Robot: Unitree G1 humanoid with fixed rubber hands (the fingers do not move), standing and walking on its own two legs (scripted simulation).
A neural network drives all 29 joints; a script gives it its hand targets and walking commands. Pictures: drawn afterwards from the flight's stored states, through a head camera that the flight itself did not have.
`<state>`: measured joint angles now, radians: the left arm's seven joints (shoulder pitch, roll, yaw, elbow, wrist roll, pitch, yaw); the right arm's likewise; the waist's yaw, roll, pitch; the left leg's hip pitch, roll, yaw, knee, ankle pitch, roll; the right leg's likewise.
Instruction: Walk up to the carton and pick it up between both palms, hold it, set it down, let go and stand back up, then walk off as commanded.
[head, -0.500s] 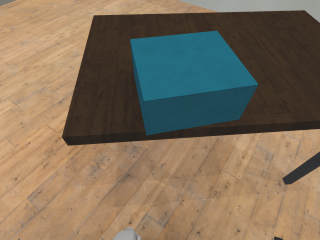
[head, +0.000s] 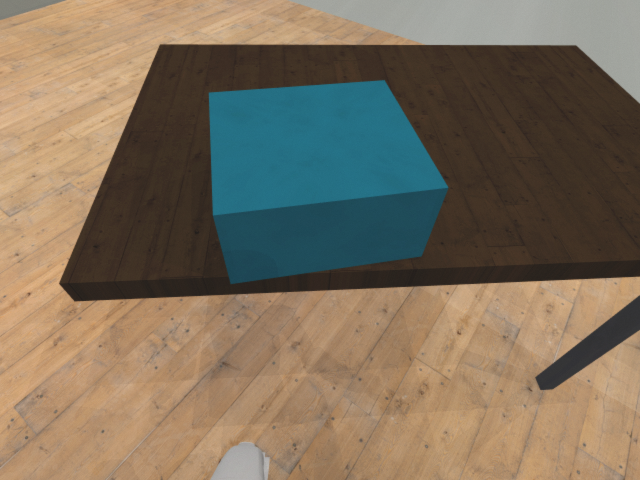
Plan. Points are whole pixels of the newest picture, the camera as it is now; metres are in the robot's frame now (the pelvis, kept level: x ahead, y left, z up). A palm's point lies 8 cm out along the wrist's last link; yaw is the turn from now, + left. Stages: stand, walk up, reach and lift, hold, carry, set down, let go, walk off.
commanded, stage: walk up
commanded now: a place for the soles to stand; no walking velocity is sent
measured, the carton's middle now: (314, 173) +0.54 +0.02 +0.07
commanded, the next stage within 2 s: none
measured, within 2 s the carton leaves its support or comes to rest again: neither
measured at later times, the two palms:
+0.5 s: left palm out of the picture +0.14 +0.33 -0.11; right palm (563, 477) +0.16 -0.30 -0.09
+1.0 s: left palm out of the picture +0.12 +0.33 -0.11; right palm out of the picture +0.15 -0.29 -0.10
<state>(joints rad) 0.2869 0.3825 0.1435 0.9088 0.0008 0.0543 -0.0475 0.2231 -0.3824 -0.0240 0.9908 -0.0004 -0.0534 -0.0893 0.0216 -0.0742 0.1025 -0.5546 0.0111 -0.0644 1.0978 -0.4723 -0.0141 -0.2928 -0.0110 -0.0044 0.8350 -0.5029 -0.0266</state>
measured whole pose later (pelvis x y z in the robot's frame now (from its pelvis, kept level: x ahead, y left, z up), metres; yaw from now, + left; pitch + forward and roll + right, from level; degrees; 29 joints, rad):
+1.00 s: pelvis +0.05 +0.01 +0.00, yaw +0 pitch -3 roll +0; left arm 0.16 0.38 0.07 0.99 0.00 0.00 -0.01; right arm 0.14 -0.38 -0.02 0.98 0.00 -0.03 -0.01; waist 0.02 -0.01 0.11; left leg -0.43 0.03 0.04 0.74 -0.26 0.01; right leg -0.34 -0.02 0.06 0.78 -0.40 0.01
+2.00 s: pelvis +0.06 +0.00 +0.01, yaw +0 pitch -1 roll +1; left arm 0.15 0.38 0.06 1.03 0.00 0.00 -0.01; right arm 0.13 -0.38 -0.02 1.00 0.00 -0.02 0.00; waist 0.02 -0.01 0.11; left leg -0.43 0.03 0.04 0.70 -0.25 0.00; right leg -0.35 -0.02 0.06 0.77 -0.40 0.01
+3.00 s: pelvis +0.08 -0.02 +0.03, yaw +0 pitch -3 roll +2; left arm 0.27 0.37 0.03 0.23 0.00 0.38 0.04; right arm 0.16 -0.37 -0.06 0.64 0.03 -0.09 0.12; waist 0.02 -0.05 0.12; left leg -0.24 0.03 0.04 0.46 -0.16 -0.04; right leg -0.19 -0.02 0.05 0.59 -0.34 0.01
